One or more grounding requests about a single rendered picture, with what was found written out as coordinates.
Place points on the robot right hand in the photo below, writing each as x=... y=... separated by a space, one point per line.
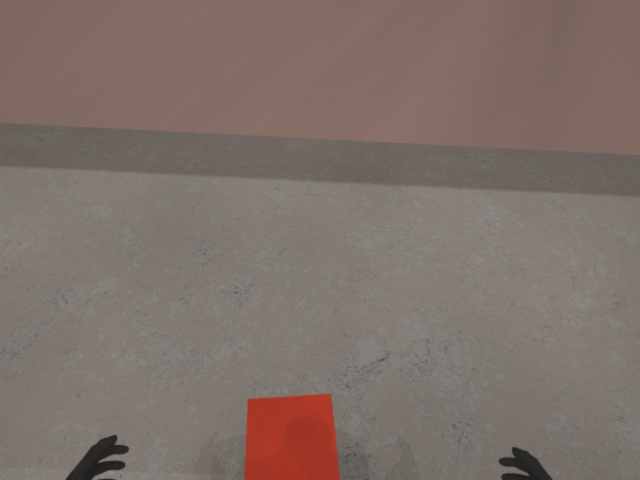
x=525 y=462

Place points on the carton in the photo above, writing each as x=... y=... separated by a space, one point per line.
x=291 y=438

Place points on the robot left hand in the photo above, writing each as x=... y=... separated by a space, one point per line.
x=89 y=467

